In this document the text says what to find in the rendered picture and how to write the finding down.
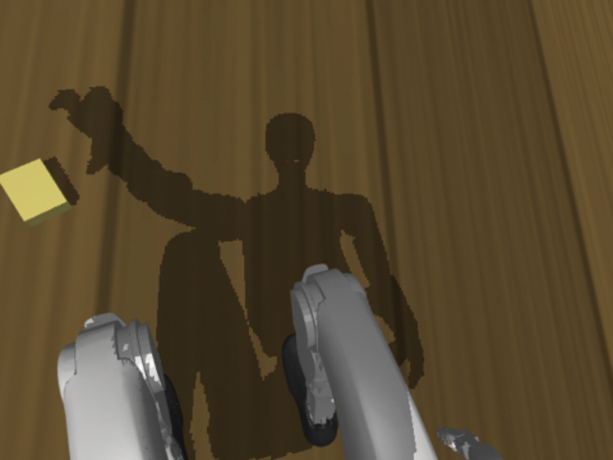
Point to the small box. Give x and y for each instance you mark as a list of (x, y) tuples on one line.
[(34, 192)]

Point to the right robot foot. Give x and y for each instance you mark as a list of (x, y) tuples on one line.
[(318, 435)]

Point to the right robot hand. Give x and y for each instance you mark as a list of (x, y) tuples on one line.
[(467, 444)]

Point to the left robot foot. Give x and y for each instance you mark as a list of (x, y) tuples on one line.
[(176, 419)]

